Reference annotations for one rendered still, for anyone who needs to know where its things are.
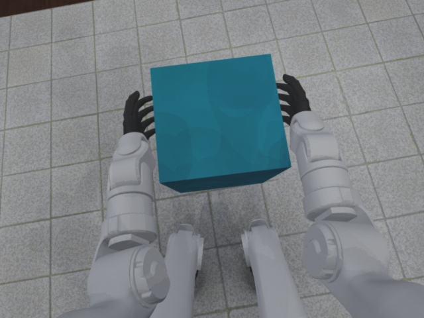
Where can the robot thigh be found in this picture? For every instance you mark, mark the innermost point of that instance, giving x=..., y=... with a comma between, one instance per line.
x=277, y=295
x=183, y=259

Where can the robot left hand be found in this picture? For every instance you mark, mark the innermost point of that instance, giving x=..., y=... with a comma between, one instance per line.
x=132, y=118

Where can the robot right thigh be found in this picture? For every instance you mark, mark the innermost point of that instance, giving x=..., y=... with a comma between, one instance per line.
x=277, y=295

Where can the robot right upper arm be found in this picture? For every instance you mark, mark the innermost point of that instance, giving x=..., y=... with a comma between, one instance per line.
x=352, y=261

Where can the left robot forearm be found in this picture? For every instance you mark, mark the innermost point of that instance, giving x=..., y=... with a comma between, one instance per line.
x=129, y=218

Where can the right robot forearm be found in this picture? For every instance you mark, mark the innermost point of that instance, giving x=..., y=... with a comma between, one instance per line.
x=328, y=191

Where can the robot left thigh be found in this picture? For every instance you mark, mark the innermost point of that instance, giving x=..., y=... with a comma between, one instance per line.
x=183, y=259

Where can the robot left upper arm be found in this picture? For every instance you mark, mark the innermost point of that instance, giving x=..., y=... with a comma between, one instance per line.
x=125, y=284

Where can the robot right hand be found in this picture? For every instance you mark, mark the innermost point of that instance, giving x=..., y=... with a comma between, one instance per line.
x=296, y=99

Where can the carton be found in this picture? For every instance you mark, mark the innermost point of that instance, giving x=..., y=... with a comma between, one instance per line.
x=218, y=124

